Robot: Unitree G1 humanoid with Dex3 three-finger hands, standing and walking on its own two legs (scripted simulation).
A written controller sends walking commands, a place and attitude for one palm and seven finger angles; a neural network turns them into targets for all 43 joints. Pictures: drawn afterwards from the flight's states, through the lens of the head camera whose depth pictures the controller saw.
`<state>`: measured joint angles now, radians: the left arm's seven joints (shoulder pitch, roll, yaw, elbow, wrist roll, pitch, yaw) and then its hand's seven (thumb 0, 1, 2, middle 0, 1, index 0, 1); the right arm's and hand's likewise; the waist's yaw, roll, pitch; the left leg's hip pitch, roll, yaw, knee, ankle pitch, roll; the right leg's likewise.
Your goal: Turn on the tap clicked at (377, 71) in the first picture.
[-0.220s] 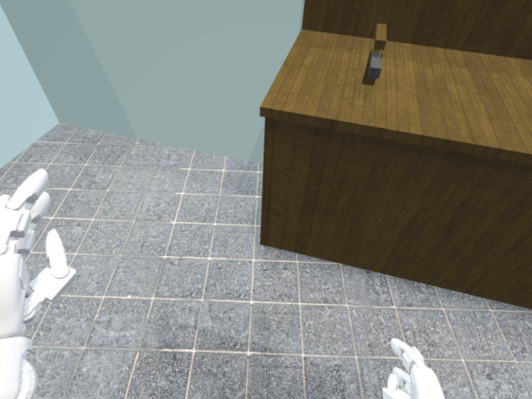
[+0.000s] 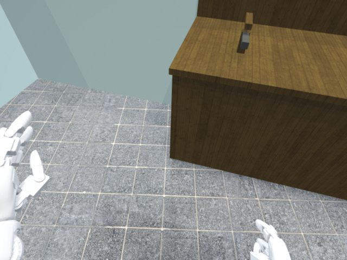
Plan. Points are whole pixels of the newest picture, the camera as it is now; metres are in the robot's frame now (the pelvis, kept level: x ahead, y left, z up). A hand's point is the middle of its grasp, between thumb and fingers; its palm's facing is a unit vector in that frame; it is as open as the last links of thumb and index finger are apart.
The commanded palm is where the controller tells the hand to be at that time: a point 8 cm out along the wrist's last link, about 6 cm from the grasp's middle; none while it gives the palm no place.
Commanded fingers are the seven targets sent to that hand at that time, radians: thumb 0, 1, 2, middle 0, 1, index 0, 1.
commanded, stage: stand and wait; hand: left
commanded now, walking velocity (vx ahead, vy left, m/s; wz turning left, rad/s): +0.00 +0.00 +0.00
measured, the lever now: (244, 44) +0.90 -0.23 +0.09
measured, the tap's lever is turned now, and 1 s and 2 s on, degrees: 0 0 0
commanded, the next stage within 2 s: look at it before walking up in 0.04 s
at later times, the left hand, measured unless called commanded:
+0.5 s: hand (54, 176) +0.22 +0.23 +0.15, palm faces +0.37 -0.85 -0.37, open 7.4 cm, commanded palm +0.17 +0.26 +0.18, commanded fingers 0.00 0.90 0.90 -0.20 -0.30 -0.20 -0.30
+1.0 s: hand (108, 164) +0.25 +0.14 +0.16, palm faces +0.12 -0.90 -0.42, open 7.4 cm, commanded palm +0.21 +0.19 +0.18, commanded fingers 0.00 0.90 0.90 -0.20 -0.30 -0.20 -0.30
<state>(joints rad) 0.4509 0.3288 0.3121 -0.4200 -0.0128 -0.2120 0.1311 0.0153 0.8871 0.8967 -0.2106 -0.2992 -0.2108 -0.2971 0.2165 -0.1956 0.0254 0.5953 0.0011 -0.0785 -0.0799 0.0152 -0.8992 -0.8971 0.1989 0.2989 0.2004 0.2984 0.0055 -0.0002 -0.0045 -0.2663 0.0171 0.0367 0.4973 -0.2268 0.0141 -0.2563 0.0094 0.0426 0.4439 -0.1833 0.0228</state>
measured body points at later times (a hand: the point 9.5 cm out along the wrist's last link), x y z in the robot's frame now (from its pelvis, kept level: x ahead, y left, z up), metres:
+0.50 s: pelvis -0.01 -0.01 -0.01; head +0.00 +0.00 +0.44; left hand +0.19 +0.27 +0.17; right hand +0.16 -0.24 -0.08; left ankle +0.02 +0.11 -0.74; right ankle +0.03 -0.14 -0.74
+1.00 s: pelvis -0.03 -0.02 -0.01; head -0.02 -0.03 +0.44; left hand +0.23 +0.19 +0.18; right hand +0.05 -0.31 -0.10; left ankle -0.01 +0.11 -0.74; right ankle +0.03 -0.14 -0.73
